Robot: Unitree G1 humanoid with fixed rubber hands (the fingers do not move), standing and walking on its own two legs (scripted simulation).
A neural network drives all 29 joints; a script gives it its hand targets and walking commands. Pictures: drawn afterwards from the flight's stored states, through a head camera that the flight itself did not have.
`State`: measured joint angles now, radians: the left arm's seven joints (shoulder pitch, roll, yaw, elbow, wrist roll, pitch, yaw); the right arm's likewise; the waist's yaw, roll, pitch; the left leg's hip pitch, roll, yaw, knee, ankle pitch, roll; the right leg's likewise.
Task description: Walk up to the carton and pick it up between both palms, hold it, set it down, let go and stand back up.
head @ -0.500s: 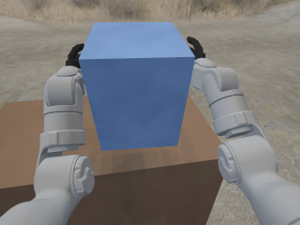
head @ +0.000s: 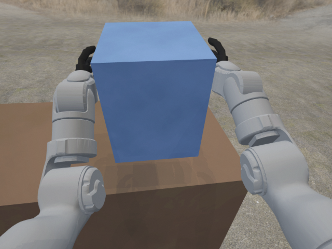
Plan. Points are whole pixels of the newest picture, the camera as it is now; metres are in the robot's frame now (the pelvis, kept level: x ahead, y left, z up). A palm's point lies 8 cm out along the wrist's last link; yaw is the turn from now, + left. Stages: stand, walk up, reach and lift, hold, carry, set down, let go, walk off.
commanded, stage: hold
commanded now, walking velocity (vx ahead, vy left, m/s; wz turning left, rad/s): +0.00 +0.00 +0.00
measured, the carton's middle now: (153, 91) +0.39 +0.01 +0.25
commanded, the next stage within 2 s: set down in 1.02 s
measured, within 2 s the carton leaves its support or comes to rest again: neither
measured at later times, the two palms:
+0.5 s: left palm (77, 82) +0.34 +0.16 +0.30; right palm (220, 78) +0.34 -0.13 +0.31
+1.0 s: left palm (85, 77) +0.37 +0.15 +0.30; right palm (221, 74) +0.37 -0.14 +0.30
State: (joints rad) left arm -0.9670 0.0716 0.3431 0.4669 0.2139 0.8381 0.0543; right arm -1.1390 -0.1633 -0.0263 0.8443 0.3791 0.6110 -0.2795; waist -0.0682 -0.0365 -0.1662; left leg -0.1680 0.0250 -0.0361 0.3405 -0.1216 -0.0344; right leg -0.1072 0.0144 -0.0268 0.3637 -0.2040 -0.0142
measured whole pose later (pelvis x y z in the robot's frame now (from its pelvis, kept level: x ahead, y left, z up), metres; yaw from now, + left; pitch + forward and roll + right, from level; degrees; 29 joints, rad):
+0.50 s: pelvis -0.02 +0.00 +0.00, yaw +0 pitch -5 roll +0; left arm -0.96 0.07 0.38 0.44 0.21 0.90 0.04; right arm -1.11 -0.16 0.01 0.80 0.38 0.66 -0.29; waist -0.07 -0.01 -0.17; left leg -0.17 0.03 -0.04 0.34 -0.09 -0.03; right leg -0.11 0.01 -0.03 0.36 -0.18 -0.01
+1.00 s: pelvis +0.00 +0.00 +0.00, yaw +0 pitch -3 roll +0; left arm -0.93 0.07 0.34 0.37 0.21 0.89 0.03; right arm -1.08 -0.16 0.00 0.71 0.41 0.67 -0.32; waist -0.07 0.01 -0.17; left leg -0.17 0.02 -0.04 0.34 -0.12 -0.03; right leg -0.11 0.01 -0.03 0.36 -0.20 -0.01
